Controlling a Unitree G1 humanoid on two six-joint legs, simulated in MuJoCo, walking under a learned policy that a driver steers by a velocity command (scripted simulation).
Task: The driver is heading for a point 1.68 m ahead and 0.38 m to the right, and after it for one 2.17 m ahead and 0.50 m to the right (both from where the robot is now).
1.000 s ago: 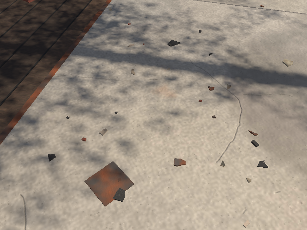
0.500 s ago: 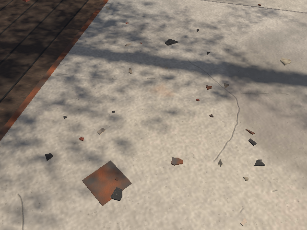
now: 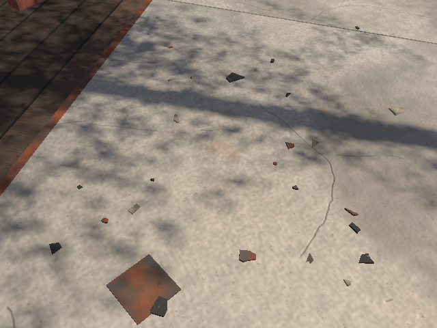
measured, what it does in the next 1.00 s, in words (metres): walks ahead: right foot, then left foot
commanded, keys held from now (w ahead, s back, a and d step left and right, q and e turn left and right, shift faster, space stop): w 1.00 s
